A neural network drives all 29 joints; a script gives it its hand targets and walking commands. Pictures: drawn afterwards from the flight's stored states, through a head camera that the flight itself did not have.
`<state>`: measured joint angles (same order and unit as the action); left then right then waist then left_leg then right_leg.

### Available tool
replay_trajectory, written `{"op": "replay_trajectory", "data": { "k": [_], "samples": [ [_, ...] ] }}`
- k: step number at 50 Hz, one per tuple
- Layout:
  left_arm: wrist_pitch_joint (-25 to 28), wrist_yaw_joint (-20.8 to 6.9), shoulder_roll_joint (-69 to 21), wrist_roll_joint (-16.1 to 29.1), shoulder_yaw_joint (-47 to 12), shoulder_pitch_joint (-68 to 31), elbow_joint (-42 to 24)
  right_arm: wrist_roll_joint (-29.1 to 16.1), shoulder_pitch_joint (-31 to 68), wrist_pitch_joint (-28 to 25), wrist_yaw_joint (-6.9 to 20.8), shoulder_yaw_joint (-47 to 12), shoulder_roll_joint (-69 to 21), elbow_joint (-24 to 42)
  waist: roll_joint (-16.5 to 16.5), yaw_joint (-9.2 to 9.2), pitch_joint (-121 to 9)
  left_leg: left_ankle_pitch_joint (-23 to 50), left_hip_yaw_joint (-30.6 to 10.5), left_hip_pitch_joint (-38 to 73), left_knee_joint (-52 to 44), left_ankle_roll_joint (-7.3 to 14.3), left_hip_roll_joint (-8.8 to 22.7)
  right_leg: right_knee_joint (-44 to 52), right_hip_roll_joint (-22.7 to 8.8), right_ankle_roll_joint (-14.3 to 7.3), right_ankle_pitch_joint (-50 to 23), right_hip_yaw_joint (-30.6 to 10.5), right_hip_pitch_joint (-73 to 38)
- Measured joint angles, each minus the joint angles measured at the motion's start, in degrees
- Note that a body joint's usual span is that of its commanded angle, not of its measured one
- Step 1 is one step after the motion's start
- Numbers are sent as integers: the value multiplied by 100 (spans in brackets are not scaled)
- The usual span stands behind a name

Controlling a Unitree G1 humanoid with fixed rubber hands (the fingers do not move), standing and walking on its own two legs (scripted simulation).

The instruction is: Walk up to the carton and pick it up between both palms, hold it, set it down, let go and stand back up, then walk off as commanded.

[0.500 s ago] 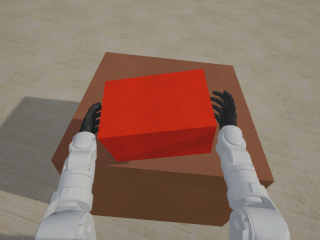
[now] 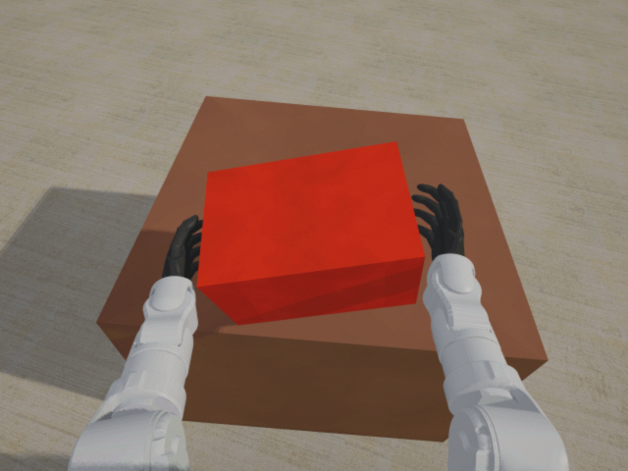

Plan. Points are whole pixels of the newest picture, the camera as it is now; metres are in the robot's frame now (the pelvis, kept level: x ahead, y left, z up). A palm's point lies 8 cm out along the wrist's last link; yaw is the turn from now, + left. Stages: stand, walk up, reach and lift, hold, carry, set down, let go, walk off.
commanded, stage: set down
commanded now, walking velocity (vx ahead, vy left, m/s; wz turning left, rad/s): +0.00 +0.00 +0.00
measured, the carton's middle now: (312, 238) +0.43 +0.00 +0.04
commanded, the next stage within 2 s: none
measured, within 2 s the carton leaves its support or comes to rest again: neither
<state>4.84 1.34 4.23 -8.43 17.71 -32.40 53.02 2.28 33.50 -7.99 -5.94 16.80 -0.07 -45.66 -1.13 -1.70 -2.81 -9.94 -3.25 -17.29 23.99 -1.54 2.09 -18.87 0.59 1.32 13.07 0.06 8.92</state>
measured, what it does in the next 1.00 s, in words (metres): stands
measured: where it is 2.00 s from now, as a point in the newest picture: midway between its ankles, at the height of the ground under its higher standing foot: outside the picture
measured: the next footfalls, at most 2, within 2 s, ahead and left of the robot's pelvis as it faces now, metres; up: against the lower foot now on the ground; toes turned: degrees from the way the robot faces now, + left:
none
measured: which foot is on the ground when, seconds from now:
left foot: down 0.00-1.00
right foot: down 0.00-1.00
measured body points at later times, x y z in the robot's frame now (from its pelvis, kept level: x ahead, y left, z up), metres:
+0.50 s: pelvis +0.02 +0.00 +0.00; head +0.04 +0.02 +0.45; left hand +0.39 +0.18 +0.00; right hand +0.40 -0.18 +0.06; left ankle +0.03 +0.14 -0.74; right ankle -0.04 -0.13 -0.74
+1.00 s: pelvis +0.02 -0.01 +0.00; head +0.05 +0.03 +0.45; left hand +0.41 +0.18 +0.00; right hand +0.40 -0.18 +0.05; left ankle +0.03 +0.14 -0.74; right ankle -0.04 -0.13 -0.74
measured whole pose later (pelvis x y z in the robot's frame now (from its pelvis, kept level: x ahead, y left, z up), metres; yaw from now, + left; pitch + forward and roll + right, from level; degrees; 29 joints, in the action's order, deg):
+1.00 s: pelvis +0.02 -0.01 +0.00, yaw +0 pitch +5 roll -1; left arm 13.3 -1.6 7.2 -8.4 20.0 -37.2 66.8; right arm 11.6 32.3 -14.0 -5.4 28.1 -5.2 -51.5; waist -4.3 -1.7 -2.1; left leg -11.8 -3.2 -17.3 24.0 -2.0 2.0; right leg -19.0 0.5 1.0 15.0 0.1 8.9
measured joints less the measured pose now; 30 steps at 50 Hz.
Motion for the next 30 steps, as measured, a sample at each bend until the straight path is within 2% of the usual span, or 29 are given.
{"op": "replay_trajectory", "data": {
  "k": [6,14,30],
  "samples": [
    [40,-4,2,0,5,-1,111,16,-51,-61,4,22,-3,-118,-65,0,24,-53,0,0,0,-20,0,-1,-2,-4,51,1,0],
    [339,1,24,0,6,-6,237,29,-94,-254,1,28,-28,-125,-92,0,28,-103,0,0,0,-32,0,0,-3,-7,97,2,0],
    [778,-97,196,0,72,-61,920,441,-116,-563,18,463,-294,-529,-105,0,35,-131,0,-1,0,-43,-1,0,-3,-17,129,2,0]
  ]
}}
